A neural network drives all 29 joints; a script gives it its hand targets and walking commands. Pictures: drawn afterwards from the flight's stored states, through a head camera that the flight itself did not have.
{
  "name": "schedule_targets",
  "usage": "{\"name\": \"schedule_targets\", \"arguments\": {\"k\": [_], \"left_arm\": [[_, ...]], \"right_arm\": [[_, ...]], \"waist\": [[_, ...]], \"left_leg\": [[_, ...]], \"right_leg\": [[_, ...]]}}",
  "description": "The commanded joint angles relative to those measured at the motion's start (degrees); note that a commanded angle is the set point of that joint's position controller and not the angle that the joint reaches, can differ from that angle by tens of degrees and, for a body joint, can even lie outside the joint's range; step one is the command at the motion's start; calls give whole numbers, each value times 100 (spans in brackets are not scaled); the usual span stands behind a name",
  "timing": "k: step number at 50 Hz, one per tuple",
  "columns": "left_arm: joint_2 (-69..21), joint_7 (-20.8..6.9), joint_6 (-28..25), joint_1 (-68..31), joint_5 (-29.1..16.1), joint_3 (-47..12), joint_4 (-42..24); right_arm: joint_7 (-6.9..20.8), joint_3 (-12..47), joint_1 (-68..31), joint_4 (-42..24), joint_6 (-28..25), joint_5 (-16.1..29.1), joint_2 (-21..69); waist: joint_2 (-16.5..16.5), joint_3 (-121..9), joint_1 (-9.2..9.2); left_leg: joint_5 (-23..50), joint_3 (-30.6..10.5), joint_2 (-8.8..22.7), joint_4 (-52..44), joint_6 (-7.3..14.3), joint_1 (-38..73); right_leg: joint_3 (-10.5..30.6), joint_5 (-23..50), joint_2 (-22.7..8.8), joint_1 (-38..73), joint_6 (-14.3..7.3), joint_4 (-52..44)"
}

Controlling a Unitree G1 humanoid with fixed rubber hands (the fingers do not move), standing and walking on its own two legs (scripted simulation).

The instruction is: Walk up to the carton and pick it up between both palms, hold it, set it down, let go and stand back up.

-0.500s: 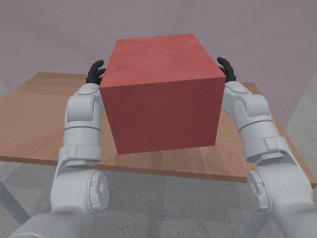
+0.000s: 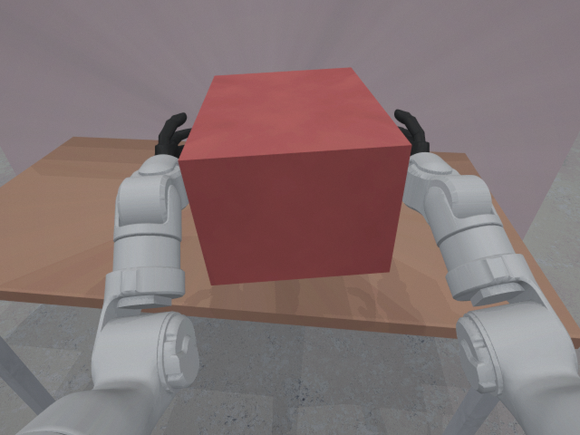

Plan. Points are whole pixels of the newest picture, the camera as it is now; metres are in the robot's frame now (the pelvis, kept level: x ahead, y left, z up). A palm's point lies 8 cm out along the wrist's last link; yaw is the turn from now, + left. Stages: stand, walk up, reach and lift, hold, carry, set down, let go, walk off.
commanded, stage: hold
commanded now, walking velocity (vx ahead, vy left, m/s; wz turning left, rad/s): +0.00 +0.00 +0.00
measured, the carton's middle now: (290, 161) +0.42 +0.01 +0.23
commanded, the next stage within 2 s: none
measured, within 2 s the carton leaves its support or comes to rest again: neither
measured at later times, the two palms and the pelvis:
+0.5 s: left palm (170, 163) +0.37 +0.17 +0.26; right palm (413, 159) +0.37 -0.15 +0.26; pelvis -0.01 +0.00 +0.00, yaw +0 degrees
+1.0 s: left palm (169, 165) +0.37 +0.17 +0.25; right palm (412, 160) +0.37 -0.15 +0.26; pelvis +0.00 +0.00 +0.00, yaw +0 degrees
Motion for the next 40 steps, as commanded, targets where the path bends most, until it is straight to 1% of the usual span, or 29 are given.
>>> {"name": "schedule_targets", "arguments": {"k": [1,5,10,18,29,40], "left_arm": [[-3996,-960,-638,-5189,-989,-2829,-1343],[-4012,-950,-655,-5350,-1016,-2805,-1270],[-4037,-927,-678,-5454,-1010,-2717,-1080],[-4073,-881,-750,-5512,-1028,-2604,-853],[-4052,-862,-802,-5527,-1089,-2617,-958],[-4021,-889,-768,-5451,-1087,-2676,-1075]], "right_arm": [[766,1598,-5774,-2451,-177,917,4271],[809,1503,-5795,-2219,-151,871,4259],[866,1396,-5874,-1949,-152,833,4216],[915,1355,-5993,-1779,-197,845,4238],[859,1471,-6035,-2039,-215,986,4340],[798,1514,-5942,-2184,-163,1011,4322]], "waist": [[221,-2576,-111],[292,-2556,-114],[342,-2544,-77],[292,-2595,-34],[214,-2766,-38],[231,-2744,-78]], "left_leg": [[1692,204,-559,-174,-177,658],[1511,194,-537,-224,-200,575],[1321,175,-503,-282,-207,484],[1284,164,-489,-298,-182,438],[1587,160,-539,-181,-157,552],[1628,151,-561,-160,-168,575]], "right_leg": [[97,1317,464,906,68,18],[92,1119,465,828,40,7],[90,876,476,759,0,-10],[97,838,494,735,-18,-14],[107,1167,491,819,34,11],[118,1264,470,852,56,18]]}}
